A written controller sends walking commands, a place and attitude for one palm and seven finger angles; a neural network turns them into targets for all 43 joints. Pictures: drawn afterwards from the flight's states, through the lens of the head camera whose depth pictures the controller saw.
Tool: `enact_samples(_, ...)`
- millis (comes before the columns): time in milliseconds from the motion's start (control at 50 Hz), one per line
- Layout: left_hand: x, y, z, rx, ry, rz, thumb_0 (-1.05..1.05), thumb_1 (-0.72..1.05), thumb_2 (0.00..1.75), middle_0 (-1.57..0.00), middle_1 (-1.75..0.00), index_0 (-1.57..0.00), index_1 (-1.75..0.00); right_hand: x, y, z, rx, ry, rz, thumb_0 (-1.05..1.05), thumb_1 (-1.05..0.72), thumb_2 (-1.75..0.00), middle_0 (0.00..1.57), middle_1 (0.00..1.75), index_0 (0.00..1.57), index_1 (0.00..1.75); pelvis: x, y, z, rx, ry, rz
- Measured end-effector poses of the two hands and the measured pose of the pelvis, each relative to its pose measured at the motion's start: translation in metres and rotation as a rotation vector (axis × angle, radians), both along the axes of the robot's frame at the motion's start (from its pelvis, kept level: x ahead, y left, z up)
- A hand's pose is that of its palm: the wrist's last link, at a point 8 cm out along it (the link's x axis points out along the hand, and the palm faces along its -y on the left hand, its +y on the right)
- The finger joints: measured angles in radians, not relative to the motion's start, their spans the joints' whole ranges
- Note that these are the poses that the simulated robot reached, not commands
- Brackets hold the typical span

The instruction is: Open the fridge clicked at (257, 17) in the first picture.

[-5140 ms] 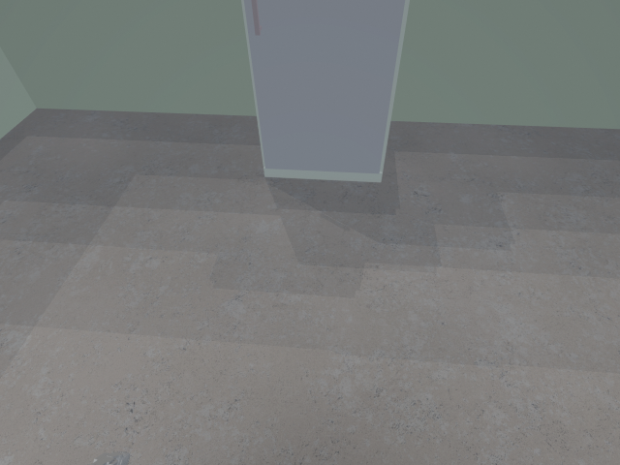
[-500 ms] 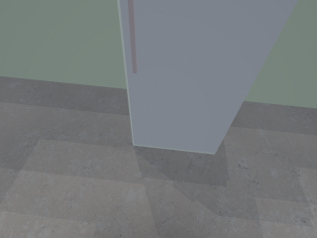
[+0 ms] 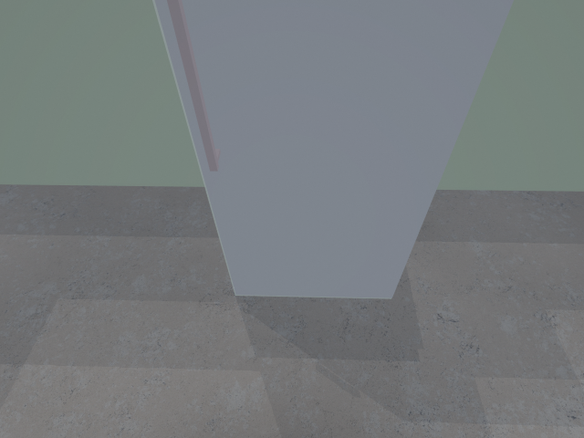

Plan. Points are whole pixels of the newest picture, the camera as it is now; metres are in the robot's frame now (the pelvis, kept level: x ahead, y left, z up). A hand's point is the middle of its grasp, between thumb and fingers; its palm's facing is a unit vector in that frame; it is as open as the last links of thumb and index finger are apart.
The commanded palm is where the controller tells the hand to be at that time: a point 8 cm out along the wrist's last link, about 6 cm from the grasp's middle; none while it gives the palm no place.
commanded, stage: take the last steps up to it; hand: left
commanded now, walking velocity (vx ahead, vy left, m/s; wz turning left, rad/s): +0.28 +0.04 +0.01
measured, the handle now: (197, 82) +0.66 +0.20 +0.16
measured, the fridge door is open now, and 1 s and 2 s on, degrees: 0 0 0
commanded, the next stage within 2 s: come to a stop and stand still in 0.34 s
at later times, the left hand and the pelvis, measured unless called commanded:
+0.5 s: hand (163, 416) +0.19 +0.23 -0.17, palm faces +0.04 -0.98 -0.20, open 7.3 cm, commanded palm none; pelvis +0.16 +0.05 +0.00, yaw -1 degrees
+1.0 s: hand (154, 387) +0.24 +0.26 -0.18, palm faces +0.07 -0.97 -0.21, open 7.3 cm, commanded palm none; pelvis +0.17 +0.07 -0.01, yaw +1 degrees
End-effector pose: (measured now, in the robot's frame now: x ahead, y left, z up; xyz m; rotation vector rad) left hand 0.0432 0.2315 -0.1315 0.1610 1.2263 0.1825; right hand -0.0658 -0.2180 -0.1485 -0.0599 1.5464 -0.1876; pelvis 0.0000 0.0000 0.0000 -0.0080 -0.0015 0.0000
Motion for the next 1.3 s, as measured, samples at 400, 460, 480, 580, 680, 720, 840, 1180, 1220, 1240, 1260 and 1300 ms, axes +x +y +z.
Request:
enact_samples(400,0.06,0.045,-0.021,-0.065,0.231,0.052,0.0,0.91,0.9,-0.2,-0.3,-0.2,-0.3,0.266,0.041,0.015,-0.084,-0.361,0.124,-0.01,-0.92,-0.9,0.2,0.3,0.2,0.3,0.133,0.051,-0.004,0.016,0.0,-0.013)
enact_samples(460,0.108,0.045,-0.013,-0.05,0.153,0.025,0.0,0.91,0.9,-0.2,-0.3,-0.2,-0.3,0.265,0.038,0.015,-0.083,-0.319,0.101,-0.01,-0.95,-0.9,0.2,0.3,0.2,0.3,0.15,0.051,0.001,0.021,0.004,-0.014)
enact_samples(480,0.124,0.045,-0.011,-0.043,0.129,0.016,0.0,0.91,0.9,-0.2,-0.3,-0.2,-0.3,0.263,0.037,0.013,-0.077,-0.3,0.096,-0.01,-0.95,-0.9,0.2,0.3,0.2,0.3,0.155,0.05,0.002,0.023,0.004,-0.013)
enact_samples(580,0.185,0.041,-0.008,0.017,0.036,-0.018,0.01,0.93,0.9,-0.2,-0.3,-0.2,-0.3,0.256,0.033,-0.005,-0.033,-0.198,0.063,-0.01,-0.93,-0.9,0.2,0.3,0.2,0.3,0.182,0.035,-0.005,0.048,-0.014,-0.006)
enact_samples(680,0.218,0.027,-0.002,0.028,0.006,-0.044,0.0,0.92,0.9,-0.2,-0.3,-0.2,-0.3,0.259,0.03,-0.014,-0.001,-0.129,0.022,0.0,-0.92,-0.9,0.2,0.3,0.2,0.3,0.198,0.028,-0.006,0.026,-0.009,0.01)
enact_samples(720,0.224,0.025,-0.002,0.024,-0.004,-0.037,0.0,0.91,0.9,-0.2,-0.3,-0.2,-0.3,0.262,0.029,-0.013,-0.005,-0.115,0.028,0.0,-0.92,-0.9,0.2,0.3,0.2,0.3,0.197,0.028,-0.005,0.026,-0.006,0.018)
enact_samples(840,0.219,0.036,-0.003,0.013,-0.012,-0.004,0.0,0.91,0.9,-0.2,-0.3,-0.21,-0.3,0.28,0.031,-0.005,-0.04,-0.147,0.069,0.0,-0.91,-0.9,0.2,0.3,0.2,0.3,0.184,0.041,-0.002,0.029,-0.002,0.027)
enact_samples(1180,0.134,0.079,-0.01,-0.02,0.176,0.034,0.0,0.91,0.9,-0.2,-0.3,-0.2,-0.3,0.264,0.057,0.018,-0.091,-0.226,0.087,0.0,-0.92,-0.9,0.21,0.3,0.21,0.3,0.171,0.068,0.006,0.006,0.002,0.004)
enact_samples(1220,0.129,0.073,-0.009,-0.016,0.192,0.028,0.0,0.91,0.9,-0.2,-0.3,-0.2,-0.3,0.258,0.053,0.014,-0.081,-0.212,0.075,0.0,-0.92,-0.9,0.21,0.3,0.21,0.3,0.17,0.063,0.004,0.012,0.002,0.001)
enact_samples(1240,0.127,0.069,-0.01,-0.005,0.189,0.02,0.0,0.91,0.9,-0.2,-0.3,-0.2,-0.3,0.255,0.05,0.009,-0.074,-0.207,0.069,0.0,-0.92,-0.9,0.21,0.3,0.21,0.3,0.169,0.06,0.002,0.016,0.006,-0.004)
enact_samples(1260,0.125,0.066,-0.013,0.008,0.185,0.008,0.0,0.9,0.9,-0.2,-0.3,-0.2,-0.3,0.253,0.046,0.004,-0.066,-0.204,0.065,0.0,-0.92,-0.9,0.21,0.3,0.21,0.3,0.168,0.058,-0.003,0.023,0.013,-0.014)
enact_samples(1300,0.122,0.057,-0.013,0.01,0.186,-0.012,0.0,0.91,0.9,-0.2,-0.3,-0.2,-0.3,0.25,0.042,-0.003,-0.054,-0.198,0.068,0.0,-0.91,-0.9,0.2,0.3,0.2,0.3,0.165,0.056,-0.006,0.002,0.008,-0.012)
